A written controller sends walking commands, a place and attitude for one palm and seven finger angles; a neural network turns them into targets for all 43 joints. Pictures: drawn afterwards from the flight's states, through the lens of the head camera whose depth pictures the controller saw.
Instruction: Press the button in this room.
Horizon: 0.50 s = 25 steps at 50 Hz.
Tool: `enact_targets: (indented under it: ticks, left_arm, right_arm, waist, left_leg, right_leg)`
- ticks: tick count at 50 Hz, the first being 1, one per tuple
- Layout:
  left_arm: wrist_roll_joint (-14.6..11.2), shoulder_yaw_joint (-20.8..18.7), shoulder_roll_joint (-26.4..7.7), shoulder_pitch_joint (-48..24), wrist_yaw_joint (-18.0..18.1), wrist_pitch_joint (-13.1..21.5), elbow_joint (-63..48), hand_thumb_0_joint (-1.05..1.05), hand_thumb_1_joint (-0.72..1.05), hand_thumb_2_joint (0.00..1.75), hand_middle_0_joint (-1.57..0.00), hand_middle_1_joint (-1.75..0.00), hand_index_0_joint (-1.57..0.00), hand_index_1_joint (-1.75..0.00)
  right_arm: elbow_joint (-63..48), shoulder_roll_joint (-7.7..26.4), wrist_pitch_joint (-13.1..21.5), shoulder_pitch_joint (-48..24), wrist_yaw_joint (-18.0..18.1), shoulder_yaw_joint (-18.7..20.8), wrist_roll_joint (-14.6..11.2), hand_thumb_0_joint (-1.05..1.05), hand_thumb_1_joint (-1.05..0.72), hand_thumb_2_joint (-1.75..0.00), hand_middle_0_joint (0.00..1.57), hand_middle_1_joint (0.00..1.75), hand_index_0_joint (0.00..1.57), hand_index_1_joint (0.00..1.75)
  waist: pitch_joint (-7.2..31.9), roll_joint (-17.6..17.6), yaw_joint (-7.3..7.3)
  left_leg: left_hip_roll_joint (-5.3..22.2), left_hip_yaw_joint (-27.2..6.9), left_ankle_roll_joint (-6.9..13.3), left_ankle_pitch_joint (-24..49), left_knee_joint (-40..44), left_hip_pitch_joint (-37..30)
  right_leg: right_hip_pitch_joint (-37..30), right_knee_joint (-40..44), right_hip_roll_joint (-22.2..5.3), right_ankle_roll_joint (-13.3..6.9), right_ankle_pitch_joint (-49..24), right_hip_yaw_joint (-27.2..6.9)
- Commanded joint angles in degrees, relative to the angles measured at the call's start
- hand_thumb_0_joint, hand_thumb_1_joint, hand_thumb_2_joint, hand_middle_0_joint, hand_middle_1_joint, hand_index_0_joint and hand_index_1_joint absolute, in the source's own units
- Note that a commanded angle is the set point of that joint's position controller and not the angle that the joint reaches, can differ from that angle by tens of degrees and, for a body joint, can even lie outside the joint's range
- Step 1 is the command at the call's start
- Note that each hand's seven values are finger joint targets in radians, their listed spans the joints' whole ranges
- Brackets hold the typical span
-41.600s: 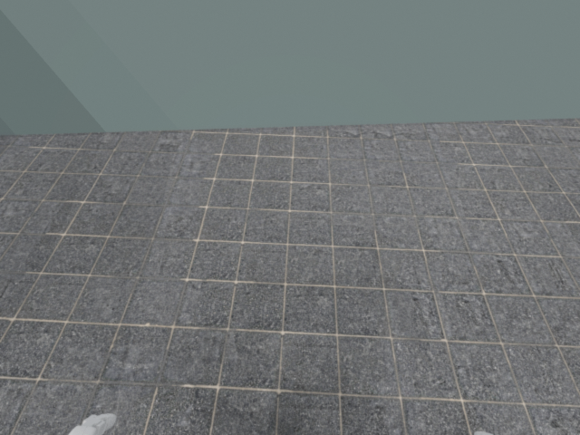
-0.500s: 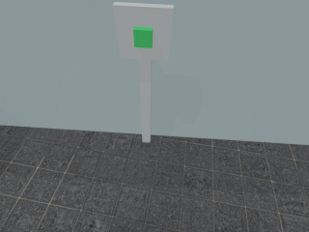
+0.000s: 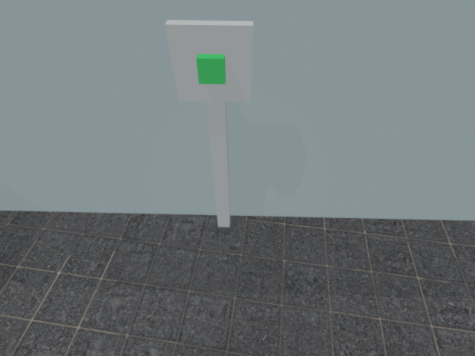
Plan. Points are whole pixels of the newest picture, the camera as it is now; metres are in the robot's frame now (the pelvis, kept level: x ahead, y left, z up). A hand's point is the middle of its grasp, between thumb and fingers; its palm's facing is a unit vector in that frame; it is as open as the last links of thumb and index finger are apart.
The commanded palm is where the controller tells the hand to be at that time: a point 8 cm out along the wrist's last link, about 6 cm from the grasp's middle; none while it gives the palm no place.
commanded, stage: let the arm hang, fingers relaxed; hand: left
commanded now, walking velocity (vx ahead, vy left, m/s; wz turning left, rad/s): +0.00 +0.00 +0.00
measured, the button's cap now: (211, 68) +0.78 +0.11 +0.09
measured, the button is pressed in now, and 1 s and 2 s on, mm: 0 0 0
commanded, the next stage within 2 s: stand and wait in 0.18 s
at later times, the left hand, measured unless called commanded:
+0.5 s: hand out of the picture +0.00 +0.17 -0.17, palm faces +0.05 -0.98 -0.19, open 7.4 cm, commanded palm none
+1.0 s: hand out of the picture +0.05 +0.19 -0.17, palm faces +0.03 -0.97 -0.25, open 7.4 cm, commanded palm none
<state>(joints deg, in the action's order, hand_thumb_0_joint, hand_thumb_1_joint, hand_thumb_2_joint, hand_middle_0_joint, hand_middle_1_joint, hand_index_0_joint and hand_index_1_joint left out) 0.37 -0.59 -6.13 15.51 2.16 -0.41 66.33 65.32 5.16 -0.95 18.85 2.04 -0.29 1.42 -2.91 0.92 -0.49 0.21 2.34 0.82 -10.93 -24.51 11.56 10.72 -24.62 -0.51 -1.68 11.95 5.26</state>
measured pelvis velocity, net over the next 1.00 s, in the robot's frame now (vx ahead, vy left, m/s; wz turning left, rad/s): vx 0.02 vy -0.01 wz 0.00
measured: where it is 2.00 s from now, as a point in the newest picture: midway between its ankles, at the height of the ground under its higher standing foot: outside the picture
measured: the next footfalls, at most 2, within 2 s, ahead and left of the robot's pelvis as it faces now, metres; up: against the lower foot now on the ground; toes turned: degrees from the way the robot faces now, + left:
none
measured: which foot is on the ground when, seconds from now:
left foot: down 0.00-1.00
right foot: down 0.00-1.00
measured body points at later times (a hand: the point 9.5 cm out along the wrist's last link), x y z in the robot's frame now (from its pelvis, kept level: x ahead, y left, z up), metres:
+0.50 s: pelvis +0.01 +0.00 +0.00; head +0.03 -0.01 +0.45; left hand +0.00 +0.22 -0.16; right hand -0.01 -0.21 -0.17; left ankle +0.03 +0.11 -0.74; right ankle +0.02 -0.10 -0.74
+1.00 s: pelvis +0.02 -0.01 +0.00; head +0.04 -0.02 +0.45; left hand +0.05 +0.24 -0.15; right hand +0.04 -0.25 -0.16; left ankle +0.03 +0.11 -0.74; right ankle +0.02 -0.10 -0.74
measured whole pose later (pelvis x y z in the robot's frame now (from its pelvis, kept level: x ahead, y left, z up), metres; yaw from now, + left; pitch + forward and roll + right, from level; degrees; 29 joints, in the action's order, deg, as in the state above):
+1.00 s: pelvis +0.02 -0.01 +0.00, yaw +0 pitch -2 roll +0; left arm 0.3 -1.2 -10.8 10.7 1.5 0.6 66.1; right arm 65.5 11.1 -0.2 12.1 1.8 0.2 1.2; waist -4.3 1.4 -0.3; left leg 0.7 1.9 -0.1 -10.7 -20.9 8.4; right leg 7.6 -21.3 0.2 -2.3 12.1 5.6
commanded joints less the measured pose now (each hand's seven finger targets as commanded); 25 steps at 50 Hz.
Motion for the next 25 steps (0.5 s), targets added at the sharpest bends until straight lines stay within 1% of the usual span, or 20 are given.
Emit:
enact_targets:
  ticks: [1, 2, 3, 5, 8, 10, 13, 14, 15, 16, 19, 20, 21, 23, 24, 25]
  left_arm:
    - [0.08, -1.25, -6.24, 4.48, 0.16, 0.77, -0.93, 0.0, 0.9, 0.9, -0.2, -0.3, -0.2, -0.3]
    - [0.06, -1.31, -6.28, 4.38, 0.14, 0.79, -0.97, 0.0, 0.9, 0.9, -0.2, -0.3, -0.2, -0.3]
    - [0.03, -1.28, -5.98, 4.6, 0.15, 0.84, -1.02, 0.0, 0.9, 0.9, -0.2, -0.3, -0.2, -0.3]
    - [0.08, -1.27, -6.05, 4.69, 0.21, 0.87, -0.97, 0.0, 0.9, 0.9, -0.2, -0.3, -0.2, -0.3]
    - [0.1, -1.35, -6.18, 4.22, 0.15, 0.76, -1.17, 0.0, 0.9, 0.9, -0.2, -0.3, -0.2, -0.3]
    - [0.14, -1.35, -6.28, 4.47, 0.18, 0.81, -1.18, 0.0, 0.9, 0.9, -0.2, -0.3, -0.2, -0.3]
    - [0.08, -1.45, -6.42, 4.1, 0.15, 1.02, -1.15, 0.0, 0.9, 0.9, -0.2, -0.3, -0.2, -0.3]
    - [0.08, -1.42, -6.39, 3.96, 0.15, 1.04, -1.09, 0.0, 0.9, 0.9, -0.2, -0.3, -0.2, -0.3]
    - [0.12, -1.4, -6.69, 4.15, 0.18, 1.11, -1.11, 0.0, 0.9, 0.9, -0.2, -0.3, -0.2, -0.3]
    - [0.11, -1.39, -6.67, 3.97, 0.18, 1.16, -1.1, 0.0, 0.9, 0.9, -0.2, -0.3, -0.2, -0.3]
    - [0.06, -1.33, -6.74, 3.74, 0.15, 1.25, -0.87, 0.0, 0.9, 0.9, -0.2, -0.3, -0.2, -0.3]
    - [0.13, -1.44, -7.3, 3.74, 0.18, 1.36, -1.07, 0.0, 0.9, 0.9, -0.2, -0.3, -0.2, -0.3]
    - [0.07, -1.37, -7.29, 3.42, 0.15, 1.31, -0.99, 0.0, 0.9, 0.9, -0.2, -0.3, -0.2, -0.3]
    - [0.06, -1.33, -7.37, 3.09, 0.1, 1.21, -0.94, 0.0, 0.9, 0.9, -0.2, -0.3, -0.2, -0.3]
    - [0.09, -1.41, -7.47, 2.92, 0.08, 1.25, -0.94, 0.0, 0.9, 0.9, -0.2, -0.3, -0.2, -0.3]
    - [0.14, -1.47, -8.04, 2.91, 0.09, 1.33, -1.02, 0.0, 0.9, 0.9, -0.2, -0.3, -0.2, -0.3]
  right_arm:
    - [-0.82, 4.24, 0.55, 5.29, 0.33, 1.17, -0.21, 0.0, -0.9, -0.9, 0.2, 0.3, 0.2, 0.3]
    - [-0.78, 4.24, 0.56, 5.49, 0.35, 1.14, -0.18, 0.0, -0.9, -0.9, 0.2, 0.3, 0.2, 0.3]
    - [-0.92, 4.33, 0.6, 5.38, 0.37, 1.2, -0.16, 0.0, -0.9, -0.9, 0.2, 0.3, 0.2, 0.3]
    - [-1.07, 4.51, 0.59, 5.35, 0.4, 1.28, -0.3, 0.0, -0.9, -0.9, 0.2, 0.3, 0.2, 0.3]
    - [-0.97, 4.54, 0.59, 5.41, 0.37, 1.39, -0.19, 0.0, -0.9, -0.9, 0.2, 0.3, 0.2, 0.3]
    - [-1.21, 5.06, 0.57, 5.07, 0.38, 1.49, -0.3, 0.0, -0.9, -0.9, 0.2, 0.3, 0.2, 0.3]
    - [-1.15, 5.17, 0.79, 5.06, 0.37, 1.42, -0.27, 0.0, -0.9, -0.9, 0.2, 0.3, 0.2, 0.3]
    - [-1.11, 5.25, 0.85, 4.87, 0.4, 1.44, -0.29, 0.0, -0.9, -0.9, 0.2, 0.3, 0.2, 0.3]
    - [-1.25, 5.79, 0.84, 4.59, 0.4, 1.56, -0.42, 0.0, -0.9, -0.9, 0.2, 0.3, 0.2, 0.3]
    - [-1.19, 5.6, 0.9, 4.51, 0.38, 1.52, -0.38, 0.0, -0.9, -0.9, 0.2, 0.3, 0.2, 0.3]
    - [-1.12, 5.97, 0.98, 3.98, 0.45, 1.47, -0.38, 0.0, -0.9, -0.9, 0.2, 0.3, 0.2, 0.3]
    - [-1.32, 6.7, 1.01, 3.73, 0.45, 1.58, -0.52, 0.0, -0.9, -0.9, 0.2, 0.3, 0.2, 0.3]
    - [-1.12, 6.46, 1.05, 3.44, 0.43, 1.48, -0.47, 0.0, -0.9, -0.9, 0.2, 0.3, 0.2, 0.3]
    - [-1.08, 6.68, 0.91, 2.97, 0.39, 1.47, -0.4, 0.0, -0.9, -0.9, 0.2, 0.3, 0.2, 0.3]
    - [-1.14, 6.98, 0.93, 2.79, 0.41, 1.51, -0.38, 0.0, -0.9, -0.9, 0.2, 0.3, 0.2, 0.3]
    - [-1.38, 7.49, 0.96, 2.36, 0.37, 1.66, -0.48, 0.0, -0.9, -0.9, 0.2, 0.3, 0.2, 0.3]
  waist:
    - [-3.71, -0.02, 0.24]
    - [-3.82, -0.53, 0.27]
    - [-3.51, 0.29, 0.26]
    - [-3.51, 0.2, 0.24]
    - [-3.89, 0.96, 0.14]
    - [-3.87, 0.03, 0.23]
    - [-2.22, -0.16, 0.08]
    - [-2.33, -0.62, 0.04]
    - [-2.29, -0.57, 0.16]
    - [-2.04, -0.02, 0.05]
    - [-1.79, -0.21, 0.02]
    - [-1.75, -0.3, 0.05]
    - [-1.64, -0.09, 0.03]
    - [-2.81, -0.44, 0.03]
    - [-2.66, 0.39, -0.08]
    - [-2.38, -0.04, 0.04]
  left_leg:
    - [4.66, -4.65, 1.21, -2.23, 5.41, 3.52]
    - [4.58, -4.67, 1.17, -2.14, 5.33, 3.73]
    - [4.57, -4.7, 1.17, -1.7, 5.28, 3.26]
    - [4.81, -4.87, 1.19, -1.45, 5.19, 2.78]
    - [4.96, -5.23, 1.22, -3.22, 6.06, 3.49]
    - [5.06, -5.14, 1.22, -3.11, 5.82, 3.29]
    - [5.12, -5.06, 1.19, -1.2, 5.71, 2.39]
    - [5.23, -5.15, 1.2, -0.7, 5.8, 2.05]
    - [5.29, -5.23, 1.28, -0.29, 5.51, 1.65]
    - [5.33, -5.03, 1.19, 0.5, 5.48, 1.44]
    - [5.48, -5.13, 1.16, 1.72, 5.56, 0.78]
    - [5.62, -5.0, 1.09, 2.68, 5.29, 0.4]
    - [5.66, -5.21, 1.14, 2.74, 5.5, 0.37]
    - [5.47, -5.27, 1.03, 0.79, 5.93, 0.91]
    - [5.51, -5.27, 1.02, 0.58, 6.08, 0.89]
    - [5.57, -5.3, 1.09, 1.52, 5.81, 0.29]
  right_leg:
    - [2.13, 7.33, -5.9, -1.54, 5.75, -5.98]
    - [1.92, 7.32, -5.91, -1.5, 5.71, -5.92]
    - [2.02, 7.28, -5.94, -1.59, 5.32, -6.11]
    - [2.32, 7.12, -5.73, -1.55, 4.79, -5.99]
    - [2.17, 6.98, -5.58, -1.42, 5.19, -5.89]
    - [2.25, 7.0, -5.53, -1.37, 5.12, -5.76]
    - [1.05, 6.79, -5.78, -1.4, 3.51, -5.92]
    - [1.18, 6.62, -5.73, -1.36, 3.06, -5.73]
    - [1.36, 6.78, -5.72, -1.36, 2.95, -5.79]
    - [0.98, 6.72, -5.87, -1.33, 2.07, -5.75]
    - [0.59, 6.68, -5.82, -1.29, 0.84, -5.8]
    - [0.54, 6.65, -5.85, -1.24, 0.1, -5.62]
    - [0.22, 6.58, -6.0, -1.19, -0.03, -5.46]
    - [0.86, 7.16, -5.93, -1.14, 1.91, -5.73]
    - [0.72, 7.34, -5.92, -1.19, 2.02, -5.96]
    - [0.84, 7.18, -5.88, -1.23, 1.27, -5.88]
